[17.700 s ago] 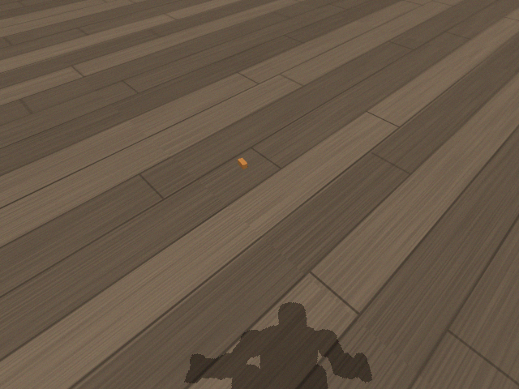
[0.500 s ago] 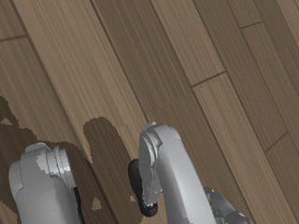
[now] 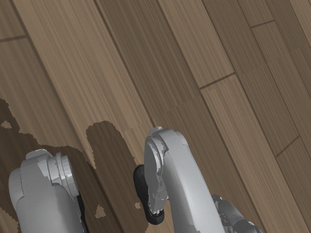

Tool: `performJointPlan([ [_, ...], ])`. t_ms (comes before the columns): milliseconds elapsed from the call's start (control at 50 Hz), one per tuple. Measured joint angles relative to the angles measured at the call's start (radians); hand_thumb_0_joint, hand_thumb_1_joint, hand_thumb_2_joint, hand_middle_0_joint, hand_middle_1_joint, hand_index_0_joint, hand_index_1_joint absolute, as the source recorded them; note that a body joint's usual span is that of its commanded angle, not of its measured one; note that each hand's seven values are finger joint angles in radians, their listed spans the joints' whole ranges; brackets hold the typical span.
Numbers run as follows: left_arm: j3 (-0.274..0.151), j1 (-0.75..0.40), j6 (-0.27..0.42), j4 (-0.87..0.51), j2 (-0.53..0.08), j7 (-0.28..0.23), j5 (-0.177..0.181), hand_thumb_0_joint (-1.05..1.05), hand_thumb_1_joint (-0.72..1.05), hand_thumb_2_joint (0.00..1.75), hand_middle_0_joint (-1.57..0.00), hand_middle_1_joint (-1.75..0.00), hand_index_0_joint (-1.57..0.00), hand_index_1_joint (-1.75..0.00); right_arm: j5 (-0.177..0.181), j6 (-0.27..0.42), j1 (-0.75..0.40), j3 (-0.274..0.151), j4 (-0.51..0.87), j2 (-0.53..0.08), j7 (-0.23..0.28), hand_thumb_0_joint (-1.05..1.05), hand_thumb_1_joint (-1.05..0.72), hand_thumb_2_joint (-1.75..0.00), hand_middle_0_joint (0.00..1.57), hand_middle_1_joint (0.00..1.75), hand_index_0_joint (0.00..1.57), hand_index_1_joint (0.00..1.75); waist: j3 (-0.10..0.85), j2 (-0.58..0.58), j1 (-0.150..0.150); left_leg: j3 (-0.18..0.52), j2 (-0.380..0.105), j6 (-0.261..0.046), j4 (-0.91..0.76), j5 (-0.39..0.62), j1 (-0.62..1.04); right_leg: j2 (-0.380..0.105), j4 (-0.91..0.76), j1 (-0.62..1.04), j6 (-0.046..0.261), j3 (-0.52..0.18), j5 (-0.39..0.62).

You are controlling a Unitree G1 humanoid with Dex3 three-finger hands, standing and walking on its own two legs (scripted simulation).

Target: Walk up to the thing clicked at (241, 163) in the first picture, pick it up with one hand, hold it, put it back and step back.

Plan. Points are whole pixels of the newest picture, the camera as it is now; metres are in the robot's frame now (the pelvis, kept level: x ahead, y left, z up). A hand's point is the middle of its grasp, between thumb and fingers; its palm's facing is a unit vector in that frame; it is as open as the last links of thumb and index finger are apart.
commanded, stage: rise first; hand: left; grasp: from above
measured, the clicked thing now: out of the picture +0.48 +0.38 -0.30
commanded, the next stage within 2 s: none
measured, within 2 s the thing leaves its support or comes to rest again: neither
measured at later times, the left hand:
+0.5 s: hand out of the picture +0.42 +0.41 -0.17, palm faces -0.48 -0.11 -0.87, open 12.5 cm
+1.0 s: hand out of the picture +0.43 +0.41 -0.17, palm faces -0.47 -0.12 -0.87, open 12.4 cm
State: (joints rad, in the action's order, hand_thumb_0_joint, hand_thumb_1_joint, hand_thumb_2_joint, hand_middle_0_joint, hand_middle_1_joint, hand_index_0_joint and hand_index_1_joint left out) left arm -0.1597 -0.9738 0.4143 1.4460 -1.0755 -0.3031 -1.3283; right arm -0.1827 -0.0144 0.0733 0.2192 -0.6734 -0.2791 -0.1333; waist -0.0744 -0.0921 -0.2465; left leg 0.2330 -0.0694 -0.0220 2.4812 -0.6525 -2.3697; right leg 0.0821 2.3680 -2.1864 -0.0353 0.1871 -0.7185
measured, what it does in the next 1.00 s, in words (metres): stands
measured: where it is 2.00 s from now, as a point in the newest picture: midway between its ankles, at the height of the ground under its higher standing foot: (116, 215)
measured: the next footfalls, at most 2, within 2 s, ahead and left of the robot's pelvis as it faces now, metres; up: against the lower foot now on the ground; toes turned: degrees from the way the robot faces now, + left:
none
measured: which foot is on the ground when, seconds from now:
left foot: down 0.00-1.00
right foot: down 0.00-1.00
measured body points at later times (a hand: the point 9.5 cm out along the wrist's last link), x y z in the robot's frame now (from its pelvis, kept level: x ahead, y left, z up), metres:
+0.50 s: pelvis +0.00 +0.00 +0.00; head +0.24 +0.13 +0.36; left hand +0.44 +0.41 -0.12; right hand +0.09 -0.26 -0.08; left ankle +0.08 +0.13 -0.28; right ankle +0.10 -0.11 -0.28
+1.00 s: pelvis +0.00 +0.00 +0.00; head +0.24 +0.13 +0.36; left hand +0.45 +0.41 -0.12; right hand +0.09 -0.26 -0.08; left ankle +0.08 +0.13 -0.28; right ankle +0.10 -0.11 -0.28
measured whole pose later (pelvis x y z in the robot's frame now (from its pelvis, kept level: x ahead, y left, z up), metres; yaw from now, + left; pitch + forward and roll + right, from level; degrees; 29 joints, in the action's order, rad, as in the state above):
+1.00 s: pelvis +0.00 +0.00 +0.00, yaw +0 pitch +29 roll -13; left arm -0.14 -0.99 0.40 1.45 -1.08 -0.28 -1.30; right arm -0.18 -0.01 0.08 0.23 -0.66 -0.28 -0.13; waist -0.08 -0.09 -0.25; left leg 0.23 -0.07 -0.02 2.47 -0.65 -2.37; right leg 0.08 2.36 -2.19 -0.04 0.18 -0.71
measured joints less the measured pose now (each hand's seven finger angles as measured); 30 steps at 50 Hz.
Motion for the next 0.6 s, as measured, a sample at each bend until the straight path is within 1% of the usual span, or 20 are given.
performJointPlan([
  [100, 0.001, -0.006, -0.004, -0.002, 0.001, -0.006, 0.001, 0.0, -0.27, 0.8, -0.34, -0.74, -0.32, -0.75, 0.0, 0.003, 0.002, -0.002, 0.001, 0.001, -0.002, 0.0, -0.9, -0.9, 0.2, 0.3, 0.2, 0.3, 0.004, -0.003, -0.001, -0.002, 0.001, -0.001, 0.001, 0.0, 0.0, -0.001, 0.002, 0.001, -0.001, -0.001, -0.002],
  [160, 0.002, -0.006, -0.009, -0.005, 0.0, -0.004, -0.004, 0.0, -0.27, 0.8, -0.34, -0.74, -0.32, -0.74, 0.002, 0.003, 0.004, -0.004, 0.003, 0.002, -0.002, 0.0, -0.9, -0.9, 0.2, 0.3, 0.2, 0.3, 0.011, -0.002, -0.002, -0.001, 0.002, 0.0, 0.002, 0.0, -0.002, -0.002, 0.002, 0.0, -0.001, -0.001, -0.002],
  [300, 0.013, -0.003, -0.023, -0.007, 0.005, 0.012, 0.008, 0.0, -0.26, 0.79, -0.34, -0.73, -0.33, -0.74, 0.007, 0.003, 0.009, -0.01, 0.009, 0.002, -0.003, 0.0, -0.9, -0.9, 0.2, 0.3, 0.2, 0.3, 0.014, 0.004, 0.002, -0.006, 0.004, -0.002, -0.005, 0.006, -0.002, -0.004, -0.001, 0.0, -0.001, -0.005, 0.001],
  [460, 0.027, -0.013, -0.011, 0.007, -0.003, 0.026, 0.021, 0.0, -0.25, 0.78, -0.36, -0.72, -0.34, -0.72, 0.005, 0.002, 0.004, -0.001, 0.009, 0.002, -0.002, 0.0, -0.9, -0.9, 0.2, 0.3, 0.2, 0.3, 0.005, -0.001, 0.0, -0.007, 0.002, -0.001, -0.01, 0.01, 0.002, -0.003, -0.005, 0.001, -0.001, -0.005, 0.007],
  [520, 0.023, -0.016, -0.001, 0.013, -0.007, 0.023, 0.014, 0.0, -0.25, 0.78, -0.36, -0.72, -0.34, -0.72, 0.004, 0.001, 0.005, 0.005, 0.01, 0.0, 0.0, 0.0, -0.9, -0.9, 0.2, 0.3, 0.2, 0.3, 0.0, -0.006, -0.003, -0.004, 0.003, 0.0, -0.008, 0.01, 0.002, -0.002, -0.005, 0.001, 0.0, -0.003, 0.008],
  [600, 0.008, -0.016, 0.01, -0.002, -0.011, 0.014, -0.005, 0.0, -0.25, 0.78, -0.36, -0.71, -0.35, -0.72, 0.002, -0.001, 0.009, 0.008, 0.009, -0.001, 0.002, 0.0, -0.9, -0.9, 0.2, 0.3, 0.2, 0.3, -0.003, -0.012, -0.006, -0.001, 0.004, 0.003, -0.003, 0.006, 0.002, -0.002, 0.0, 0.0, 0.002, -0.001, 0.005],
])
